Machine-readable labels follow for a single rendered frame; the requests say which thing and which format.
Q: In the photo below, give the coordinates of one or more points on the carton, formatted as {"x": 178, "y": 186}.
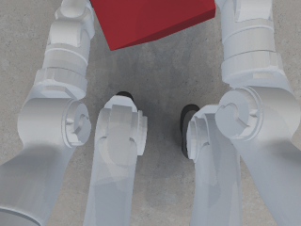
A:
{"x": 127, "y": 23}

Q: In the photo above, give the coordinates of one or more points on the robot right forearm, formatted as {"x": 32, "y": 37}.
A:
{"x": 250, "y": 57}

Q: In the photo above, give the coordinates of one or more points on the left robot thigh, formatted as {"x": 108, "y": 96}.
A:
{"x": 109, "y": 200}

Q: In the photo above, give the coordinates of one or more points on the robot left upper arm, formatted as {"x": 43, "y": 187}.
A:
{"x": 50, "y": 130}

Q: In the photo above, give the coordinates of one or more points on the robot left forearm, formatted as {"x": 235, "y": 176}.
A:
{"x": 63, "y": 73}

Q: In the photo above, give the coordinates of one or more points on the robot right shin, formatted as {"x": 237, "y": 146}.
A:
{"x": 207, "y": 109}

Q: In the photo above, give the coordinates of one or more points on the robot right upper arm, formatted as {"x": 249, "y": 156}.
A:
{"x": 260, "y": 123}

